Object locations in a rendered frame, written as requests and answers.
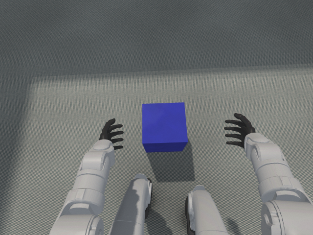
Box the carton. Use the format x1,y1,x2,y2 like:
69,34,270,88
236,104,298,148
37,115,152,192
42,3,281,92
142,102,188,153

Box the right robot forearm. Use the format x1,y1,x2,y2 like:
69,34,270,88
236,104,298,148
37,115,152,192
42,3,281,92
244,133,313,205

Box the right robot upper arm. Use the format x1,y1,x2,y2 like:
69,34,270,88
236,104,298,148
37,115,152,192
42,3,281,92
261,200,313,235

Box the robot right hand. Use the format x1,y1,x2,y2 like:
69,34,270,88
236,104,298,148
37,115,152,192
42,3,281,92
224,113,255,149

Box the robot left hand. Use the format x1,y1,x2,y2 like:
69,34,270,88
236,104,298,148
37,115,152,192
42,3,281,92
99,118,124,150

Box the left robot foot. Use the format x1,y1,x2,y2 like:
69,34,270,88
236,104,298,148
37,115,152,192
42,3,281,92
145,178,152,219

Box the right robot thigh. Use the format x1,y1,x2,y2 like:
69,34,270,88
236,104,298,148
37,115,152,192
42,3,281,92
188,190,229,235

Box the left robot upper arm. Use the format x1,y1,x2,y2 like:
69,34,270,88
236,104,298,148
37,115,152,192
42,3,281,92
51,214,104,235

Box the left robot forearm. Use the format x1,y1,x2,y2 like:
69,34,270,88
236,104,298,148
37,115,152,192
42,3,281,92
49,140,115,235

